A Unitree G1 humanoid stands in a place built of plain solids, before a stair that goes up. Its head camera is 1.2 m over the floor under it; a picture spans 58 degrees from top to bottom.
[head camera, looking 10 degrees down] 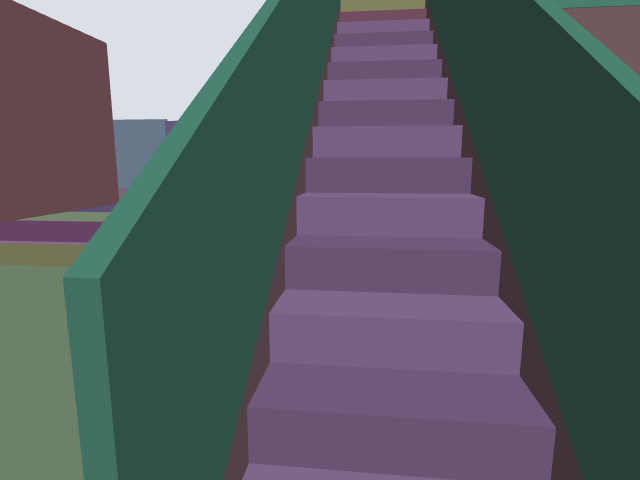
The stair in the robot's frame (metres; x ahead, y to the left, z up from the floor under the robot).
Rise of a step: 0.18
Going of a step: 0.28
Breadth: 0.82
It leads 7 degrees to the right of straight ahead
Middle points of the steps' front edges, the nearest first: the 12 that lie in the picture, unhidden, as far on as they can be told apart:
1.06 -0.20 0.53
1.35 -0.24 0.70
1.63 -0.27 0.88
1.91 -0.30 1.06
2.19 -0.33 1.23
2.47 -0.37 1.41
2.75 -0.40 1.58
3.03 -0.43 1.76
3.31 -0.46 1.93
3.59 -0.50 2.11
3.87 -0.53 2.29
4.15 -0.56 2.46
